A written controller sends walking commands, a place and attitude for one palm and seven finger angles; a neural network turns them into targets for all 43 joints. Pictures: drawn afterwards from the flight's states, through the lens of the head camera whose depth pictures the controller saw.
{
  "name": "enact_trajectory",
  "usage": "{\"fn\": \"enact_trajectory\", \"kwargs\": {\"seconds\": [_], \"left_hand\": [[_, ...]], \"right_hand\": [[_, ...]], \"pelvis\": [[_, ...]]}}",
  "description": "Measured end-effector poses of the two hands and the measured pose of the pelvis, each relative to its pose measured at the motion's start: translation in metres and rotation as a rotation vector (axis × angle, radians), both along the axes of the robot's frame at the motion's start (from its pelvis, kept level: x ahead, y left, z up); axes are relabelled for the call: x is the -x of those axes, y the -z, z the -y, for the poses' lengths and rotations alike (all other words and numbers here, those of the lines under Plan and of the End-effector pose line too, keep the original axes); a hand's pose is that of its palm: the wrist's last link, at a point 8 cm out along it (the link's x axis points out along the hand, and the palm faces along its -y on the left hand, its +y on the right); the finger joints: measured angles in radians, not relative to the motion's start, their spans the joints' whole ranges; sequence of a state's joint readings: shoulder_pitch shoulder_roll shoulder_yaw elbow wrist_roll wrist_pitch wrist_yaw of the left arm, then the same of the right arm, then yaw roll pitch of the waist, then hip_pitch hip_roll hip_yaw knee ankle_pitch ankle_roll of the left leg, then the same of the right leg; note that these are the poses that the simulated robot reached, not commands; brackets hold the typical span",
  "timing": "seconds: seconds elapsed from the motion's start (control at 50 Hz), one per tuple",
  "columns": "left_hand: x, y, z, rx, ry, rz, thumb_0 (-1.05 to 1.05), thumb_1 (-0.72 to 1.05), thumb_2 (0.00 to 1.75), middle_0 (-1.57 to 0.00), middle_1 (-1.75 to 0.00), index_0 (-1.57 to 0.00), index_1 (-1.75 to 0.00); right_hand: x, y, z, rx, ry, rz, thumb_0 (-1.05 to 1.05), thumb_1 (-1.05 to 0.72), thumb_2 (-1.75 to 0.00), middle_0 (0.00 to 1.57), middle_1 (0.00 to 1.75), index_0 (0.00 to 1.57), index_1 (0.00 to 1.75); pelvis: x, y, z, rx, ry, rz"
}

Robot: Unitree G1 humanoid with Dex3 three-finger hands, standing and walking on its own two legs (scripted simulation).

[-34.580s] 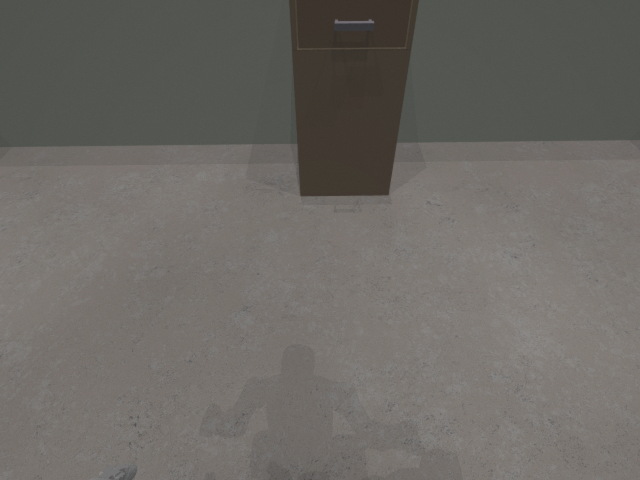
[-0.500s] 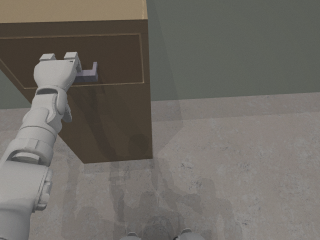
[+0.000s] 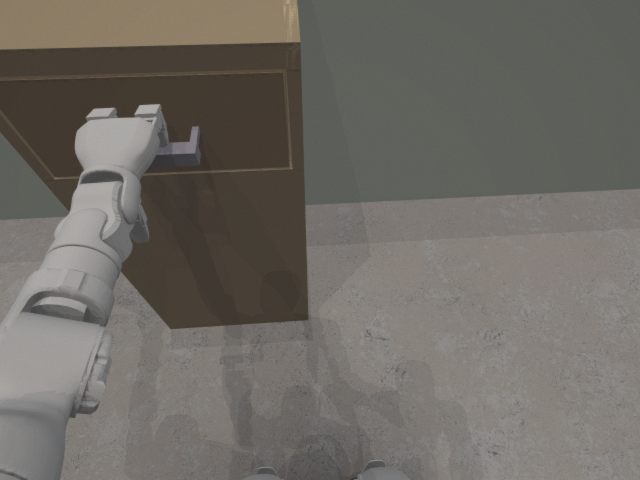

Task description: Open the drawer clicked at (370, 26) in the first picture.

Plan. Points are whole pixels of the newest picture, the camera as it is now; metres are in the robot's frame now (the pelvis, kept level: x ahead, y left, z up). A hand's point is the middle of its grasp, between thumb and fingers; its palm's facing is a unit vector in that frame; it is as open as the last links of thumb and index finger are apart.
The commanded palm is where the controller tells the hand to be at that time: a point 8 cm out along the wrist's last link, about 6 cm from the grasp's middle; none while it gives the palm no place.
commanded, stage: lift the hand off the handle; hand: left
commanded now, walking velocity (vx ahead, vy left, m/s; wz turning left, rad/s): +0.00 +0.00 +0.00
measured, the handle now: (153, 145) +0.56 +0.24 +0.06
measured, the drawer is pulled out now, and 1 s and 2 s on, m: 0.00 0.00 0.00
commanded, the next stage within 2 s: draw the hand back to the body in 1.28 s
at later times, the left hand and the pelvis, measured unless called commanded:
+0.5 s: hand (121, 150) +0.50 +0.25 +0.11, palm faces +0.01 +0.00 -1.00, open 13.8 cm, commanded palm +0.47 +0.24 +0.17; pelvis +0.02 +0.01 +0.02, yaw -1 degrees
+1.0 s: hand (83, 115) +0.49 +0.26 +0.18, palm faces +0.00 +0.00 -1.00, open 13.8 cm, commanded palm +0.47 +0.25 +0.24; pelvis +0.04 +0.01 +0.03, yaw +0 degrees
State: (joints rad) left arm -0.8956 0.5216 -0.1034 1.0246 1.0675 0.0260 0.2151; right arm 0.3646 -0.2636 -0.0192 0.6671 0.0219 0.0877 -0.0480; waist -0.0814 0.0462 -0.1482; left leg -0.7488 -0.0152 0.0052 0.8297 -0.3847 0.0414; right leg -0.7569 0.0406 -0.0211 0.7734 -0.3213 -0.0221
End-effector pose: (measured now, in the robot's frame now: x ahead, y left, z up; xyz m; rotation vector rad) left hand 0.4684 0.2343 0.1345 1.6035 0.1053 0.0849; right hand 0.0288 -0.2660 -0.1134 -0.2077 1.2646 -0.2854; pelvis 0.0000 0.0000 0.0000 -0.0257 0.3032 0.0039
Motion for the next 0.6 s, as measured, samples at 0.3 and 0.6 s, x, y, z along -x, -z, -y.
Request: {"fn": "enact_trajectory", "kwargs": {"seconds": [0.3, 0.6], "left_hand": [[-0.002, -0.005, -0.004, 0.029, 0.016, -0.038, 0.00, -0.49, 0.30, -0.32, -1.21, -0.32, -1.27], [-0.015, -0.045, -0.015, 0.040, -0.002, 0.018, 0.00, -0.49, 0.30, -0.32, -1.20, -0.32, -1.21]], "right_hand": [[0.006, -0.008, -0.003, 0.010, 0.047, 0.005, 0.01, -0.90, -0.90, 0.20, 0.30, 0.20, 0.29], [-0.036, -0.016, -0.013, -0.015, 0.026, 0.054, 0.01, -0.90, -0.90, 0.20, 0.30, 0.20, 0.29]], "pelvis": [[-0.008, -0.009, -0.004, 0.002, 0.013, 0.030], [-0.030, -0.020, -0.012, 0.004, 0.015, 0.064]]}}
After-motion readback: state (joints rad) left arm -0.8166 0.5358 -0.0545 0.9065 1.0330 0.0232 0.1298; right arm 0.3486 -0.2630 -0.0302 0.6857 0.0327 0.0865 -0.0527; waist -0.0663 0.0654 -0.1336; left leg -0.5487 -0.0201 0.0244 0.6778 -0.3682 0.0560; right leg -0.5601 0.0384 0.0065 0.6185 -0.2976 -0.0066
